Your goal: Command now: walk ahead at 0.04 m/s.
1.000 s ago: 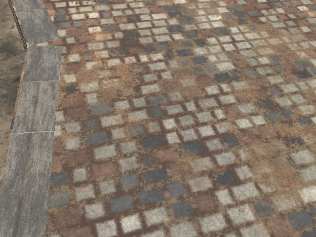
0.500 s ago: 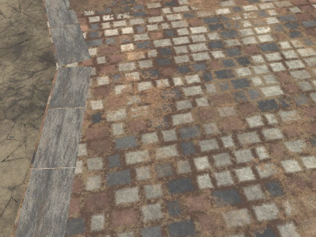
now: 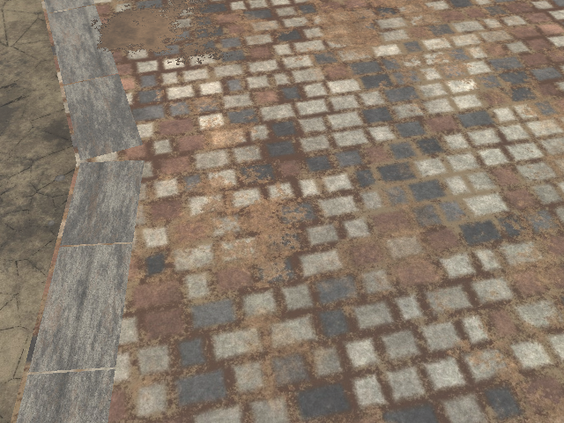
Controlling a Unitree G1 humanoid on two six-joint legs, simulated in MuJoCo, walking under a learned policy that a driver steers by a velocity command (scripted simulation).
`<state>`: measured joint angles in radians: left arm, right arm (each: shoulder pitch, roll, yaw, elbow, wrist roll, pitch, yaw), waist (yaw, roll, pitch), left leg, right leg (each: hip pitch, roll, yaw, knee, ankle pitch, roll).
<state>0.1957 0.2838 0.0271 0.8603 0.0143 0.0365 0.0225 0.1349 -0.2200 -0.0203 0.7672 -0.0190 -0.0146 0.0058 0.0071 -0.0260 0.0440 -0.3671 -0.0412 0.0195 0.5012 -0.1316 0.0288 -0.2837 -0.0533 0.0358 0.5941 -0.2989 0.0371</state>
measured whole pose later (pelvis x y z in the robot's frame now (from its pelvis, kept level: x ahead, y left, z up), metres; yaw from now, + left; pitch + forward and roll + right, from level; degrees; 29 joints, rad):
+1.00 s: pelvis +0.15 +0.02 +0.02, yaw +1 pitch -1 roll +0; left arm 0.24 0.28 0.05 0.97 -0.04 -0.09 0.00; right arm 0.33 -0.23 -0.04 1.08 0.01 -0.10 0.02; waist -0.03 -0.03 0.01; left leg -0.10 -0.03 0.06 0.37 -0.26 0.05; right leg -0.45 -0.06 0.01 1.11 -0.30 -0.06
